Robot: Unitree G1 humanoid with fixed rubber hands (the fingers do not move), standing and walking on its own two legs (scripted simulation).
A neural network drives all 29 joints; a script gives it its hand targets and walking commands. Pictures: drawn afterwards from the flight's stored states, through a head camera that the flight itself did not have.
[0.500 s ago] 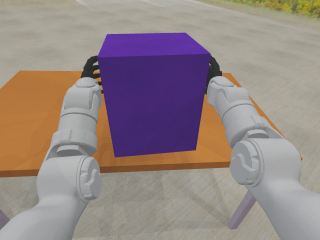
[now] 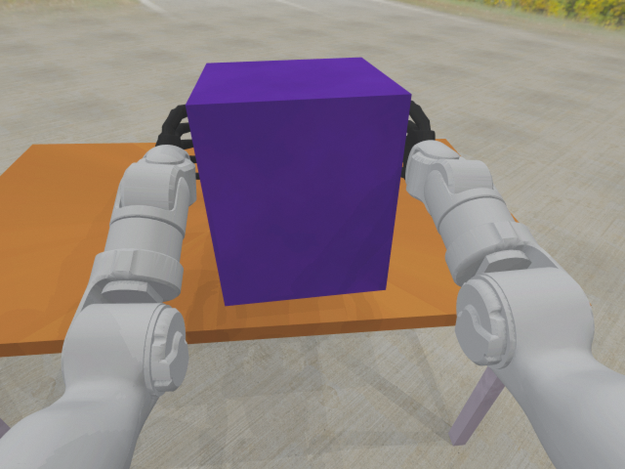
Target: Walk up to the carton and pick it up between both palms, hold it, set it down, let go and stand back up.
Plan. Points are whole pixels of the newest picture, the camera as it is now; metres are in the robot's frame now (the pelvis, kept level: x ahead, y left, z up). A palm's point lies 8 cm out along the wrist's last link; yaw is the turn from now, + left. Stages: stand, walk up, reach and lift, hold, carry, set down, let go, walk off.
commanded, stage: reach and lift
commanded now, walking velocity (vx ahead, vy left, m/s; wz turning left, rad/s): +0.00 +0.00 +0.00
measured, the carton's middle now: (296, 176) +0.43 +0.03 +0.22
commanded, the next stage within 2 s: hold in 0.46 s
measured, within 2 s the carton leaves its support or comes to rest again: neither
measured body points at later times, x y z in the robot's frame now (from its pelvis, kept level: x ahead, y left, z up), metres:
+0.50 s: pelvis +0.00 +0.00 +0.00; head -0.08 +0.01 +0.44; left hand +0.41 +0.18 +0.29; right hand +0.41 -0.13 +0.29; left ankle +0.07 +0.11 -0.74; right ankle +0.06 -0.12 -0.74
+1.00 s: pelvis +0.00 +0.00 +0.00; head -0.08 +0.01 +0.44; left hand +0.41 +0.18 +0.29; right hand +0.41 -0.13 +0.29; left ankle +0.07 +0.11 -0.74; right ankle +0.06 -0.12 -0.74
